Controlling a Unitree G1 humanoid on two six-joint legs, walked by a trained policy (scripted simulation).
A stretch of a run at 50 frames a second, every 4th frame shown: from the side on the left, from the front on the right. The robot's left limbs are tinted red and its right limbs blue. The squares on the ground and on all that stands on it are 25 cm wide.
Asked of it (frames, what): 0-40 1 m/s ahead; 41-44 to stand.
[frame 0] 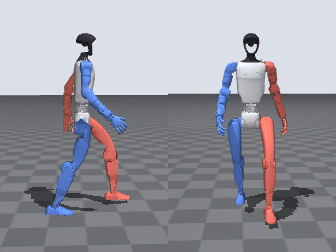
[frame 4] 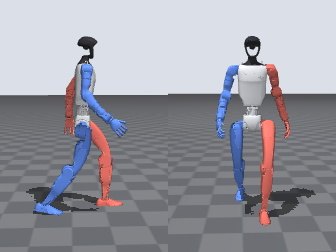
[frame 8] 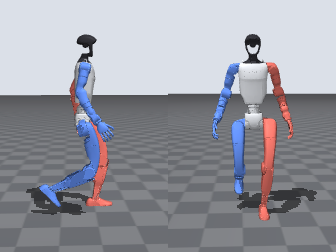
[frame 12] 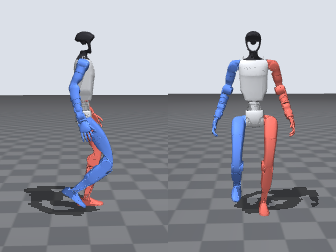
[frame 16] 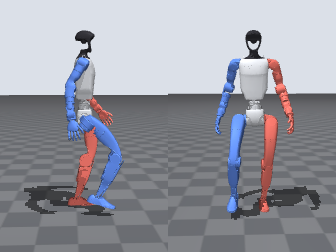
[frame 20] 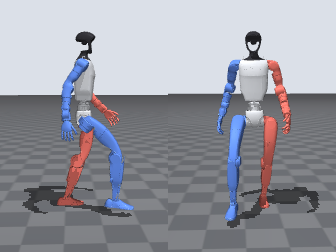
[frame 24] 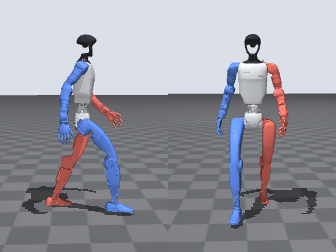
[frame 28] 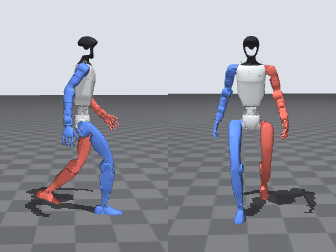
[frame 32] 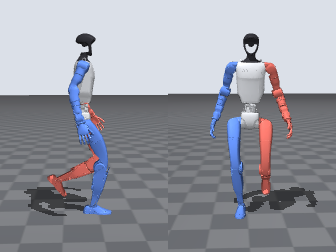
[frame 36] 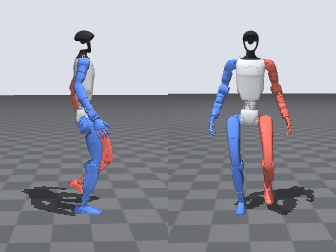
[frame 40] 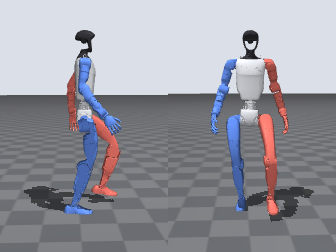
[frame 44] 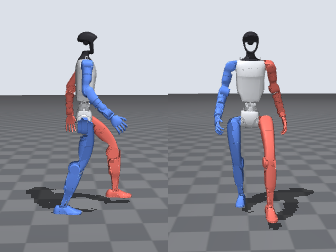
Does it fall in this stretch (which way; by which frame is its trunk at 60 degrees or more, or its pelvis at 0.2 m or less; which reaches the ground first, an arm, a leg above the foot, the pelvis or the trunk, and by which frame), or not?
no
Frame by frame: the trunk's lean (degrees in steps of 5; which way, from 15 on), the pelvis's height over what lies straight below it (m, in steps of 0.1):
0: 5, 0.8
4: 5, 0.7
8: 5, 0.7
12: 0, 0.8
16: 0, 0.8
20: 0, 0.8
24: 5, 0.8
28: 5, 0.7
32: 5, 0.8
36: 0, 0.8
40: 0, 0.8
44: 0, 0.8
